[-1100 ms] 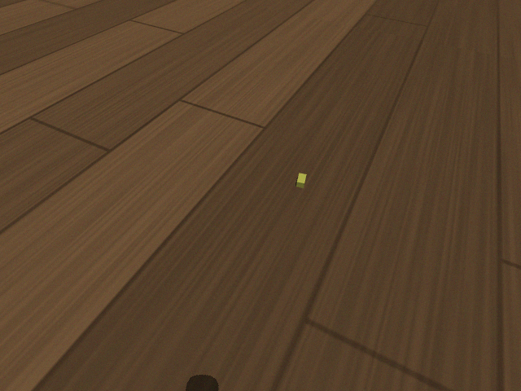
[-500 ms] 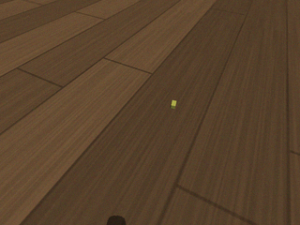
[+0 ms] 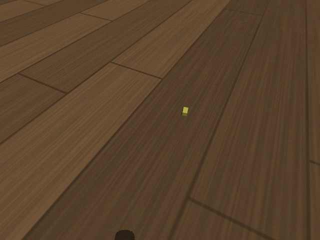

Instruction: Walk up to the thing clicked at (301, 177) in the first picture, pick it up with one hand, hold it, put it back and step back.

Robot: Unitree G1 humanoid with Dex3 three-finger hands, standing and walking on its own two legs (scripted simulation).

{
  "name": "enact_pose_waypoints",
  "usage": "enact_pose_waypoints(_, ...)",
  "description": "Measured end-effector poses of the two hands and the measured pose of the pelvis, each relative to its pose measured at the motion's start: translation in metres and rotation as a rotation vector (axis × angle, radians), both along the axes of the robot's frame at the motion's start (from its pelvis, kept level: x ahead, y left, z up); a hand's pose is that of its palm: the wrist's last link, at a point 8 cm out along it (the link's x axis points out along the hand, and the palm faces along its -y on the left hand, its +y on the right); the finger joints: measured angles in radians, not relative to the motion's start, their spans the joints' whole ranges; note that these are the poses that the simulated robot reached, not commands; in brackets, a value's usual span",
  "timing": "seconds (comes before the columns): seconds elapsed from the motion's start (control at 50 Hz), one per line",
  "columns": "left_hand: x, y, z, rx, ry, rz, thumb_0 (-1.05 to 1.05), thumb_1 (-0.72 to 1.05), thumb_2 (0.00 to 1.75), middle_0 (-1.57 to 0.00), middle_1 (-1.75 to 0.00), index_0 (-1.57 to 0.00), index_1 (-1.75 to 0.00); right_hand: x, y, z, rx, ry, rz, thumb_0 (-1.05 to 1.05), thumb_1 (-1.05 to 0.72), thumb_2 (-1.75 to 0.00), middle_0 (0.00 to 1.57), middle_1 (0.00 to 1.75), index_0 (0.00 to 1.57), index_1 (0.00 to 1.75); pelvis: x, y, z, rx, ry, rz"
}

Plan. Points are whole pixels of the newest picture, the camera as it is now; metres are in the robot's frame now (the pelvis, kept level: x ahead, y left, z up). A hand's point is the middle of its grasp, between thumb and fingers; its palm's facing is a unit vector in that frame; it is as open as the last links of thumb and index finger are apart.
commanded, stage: stand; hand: left
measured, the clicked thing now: (185, 111) +1.33 -0.21 -0.76
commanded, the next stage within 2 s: walk up in 0.02 s
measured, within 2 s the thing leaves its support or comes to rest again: neither
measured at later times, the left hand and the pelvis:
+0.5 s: hand (57, 185) +0.32 +0.33 -0.13, palm faces -0.43 -0.78 -0.46, open 7.4 cm; pelvis +0.11 +0.08 +0.00, yaw -25 degrees
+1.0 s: hand (108, 119) +0.63 +0.24 -0.15, palm faces -0.66 -0.55 -0.51, open 7.4 cm; pelvis +0.39 +0.07 -0.04, yaw -47 degrees
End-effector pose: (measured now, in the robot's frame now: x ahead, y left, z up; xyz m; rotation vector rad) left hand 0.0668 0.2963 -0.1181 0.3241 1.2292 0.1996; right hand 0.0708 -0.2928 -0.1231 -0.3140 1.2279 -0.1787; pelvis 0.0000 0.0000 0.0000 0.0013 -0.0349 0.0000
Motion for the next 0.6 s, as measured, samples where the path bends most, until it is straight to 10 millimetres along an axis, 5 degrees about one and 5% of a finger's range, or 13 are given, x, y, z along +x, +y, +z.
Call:
enact_pose_waypoints(0.16,0.003,0.024,0.005,0.021,0.063,-0.096,0.0,0.9,0.9,-0.21,-0.3,-0.2,-0.3,0.013,-0.016,0.011,-0.008,-0.158,-0.062,0.01,-0.9,-0.9,0.2,0.3,0.2,0.3,0.009,0.02,-0.008,-0.008,0.037,-0.151)
enact_pose_waypoints(0.28,0.052,0.07,0.01,0.064,0.072,-0.183,0.01,0.9,0.9,-0.21,-0.3,-0.2,-0.3,0.01,-0.005,0.026,-0.069,-0.182,-0.124,0.0,-0.91,-0.9,0.2,0.3,0.2,0.3,0.036,0.055,-0.01,-0.014,0.054,-0.248)
enact_pose_waypoints(0.34,0.099,0.091,0.004,0.107,0.067,-0.255,0.01,0.9,0.9,-0.21,-0.3,-0.2,-0.3,-0.004,0.009,0.026,-0.107,-0.193,-0.194,0.0,-0.91,-0.9,0.2,0.3,0.2,0.3,0.052,0.072,-0.016,-0.003,0.048,-0.305)
enact_pose_waypoints(0.42,0.18,0.086,0.019,0.111,0.008,-0.374,0.01,0.9,0.9,-0.21,-0.3,-0.2,-0.3,-0.036,0.036,0.029,-0.078,-0.13,-0.332,0.0,-0.91,-0.9,0.2,0.3,0.2,0.3,0.079,0.08,-0.005,-0.011,0.041,-0.37)
enact_pose_waypoints(0.52,0.285,0.064,0.035,0.114,-0.079,-0.517,0.01,0.9,0.9,-0.21,-0.3,-0.2,-0.3,-0.058,0.06,0.018,-0.037,-0.075,-0.48,0.01,-0.9,-0.9,0.2,0.3,0.2,0.3,0.122,0.08,-0.005,-0.007,0.025,-0.452)
enact_pose_waypoints(0.6,0.367,0.023,0.04,0.135,-0.145,-0.628,0.01,0.9,0.9,-0.2,-0.3,-0.2,-0.3,-0.062,0.072,-0.004,-0.008,-0.037,-0.579,0.01,-0.9,-0.9,0.2,0.3,0.2,0.3,0.161,0.074,-0.017,0.011,0.013,-0.526)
